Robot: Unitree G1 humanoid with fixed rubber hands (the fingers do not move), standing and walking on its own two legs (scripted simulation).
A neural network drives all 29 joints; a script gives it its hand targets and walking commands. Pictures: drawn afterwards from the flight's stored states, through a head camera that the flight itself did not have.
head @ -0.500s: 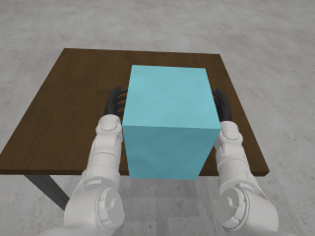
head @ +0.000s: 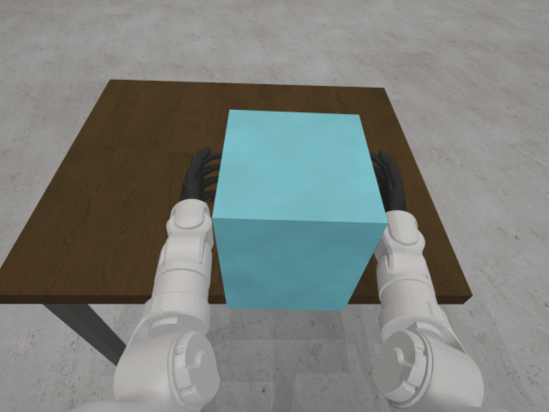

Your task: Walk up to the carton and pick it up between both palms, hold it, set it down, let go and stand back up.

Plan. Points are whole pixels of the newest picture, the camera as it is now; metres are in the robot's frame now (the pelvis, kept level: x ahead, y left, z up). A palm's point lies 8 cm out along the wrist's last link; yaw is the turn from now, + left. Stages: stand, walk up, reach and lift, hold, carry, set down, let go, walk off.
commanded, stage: set down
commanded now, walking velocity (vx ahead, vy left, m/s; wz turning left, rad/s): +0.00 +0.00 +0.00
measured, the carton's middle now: (290, 216) +0.40 -0.01 +0.05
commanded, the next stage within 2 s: none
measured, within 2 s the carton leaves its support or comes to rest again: neither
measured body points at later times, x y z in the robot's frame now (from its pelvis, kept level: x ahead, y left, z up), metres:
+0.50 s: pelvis -0.01 +0.00 -0.01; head +0.05 -0.02 +0.43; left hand +0.44 +0.14 +0.07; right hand +0.44 -0.17 +0.06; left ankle -0.02 +0.12 -0.75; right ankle -0.01 -0.10 -0.75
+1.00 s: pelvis -0.04 -0.03 -0.02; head +0.02 -0.03 +0.42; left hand +0.44 +0.15 +0.11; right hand +0.44 -0.22 +0.12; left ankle -0.02 +0.12 -0.75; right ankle -0.01 -0.10 -0.75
